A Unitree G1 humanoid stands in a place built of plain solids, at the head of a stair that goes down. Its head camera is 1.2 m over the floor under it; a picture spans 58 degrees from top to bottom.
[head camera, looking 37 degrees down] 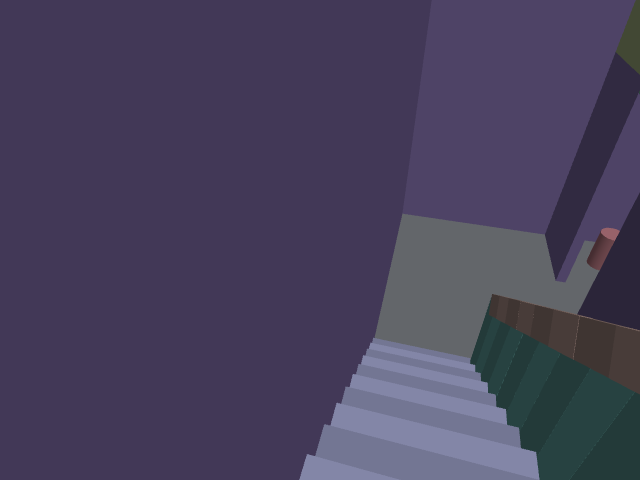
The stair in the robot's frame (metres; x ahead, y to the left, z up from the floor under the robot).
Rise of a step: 0.22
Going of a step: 0.26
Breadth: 0.99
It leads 15 degrees to the right of straight ahead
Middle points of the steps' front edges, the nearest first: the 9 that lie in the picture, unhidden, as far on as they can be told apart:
0.94 -0.50 -0.65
1.18 -0.57 -0.87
1.43 -0.63 -1.09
1.68 -0.70 -1.30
1.92 -0.77 -1.52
2.17 -0.84 -1.74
2.42 -0.91 -1.96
2.67 -0.97 -2.17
2.91 -1.04 -2.39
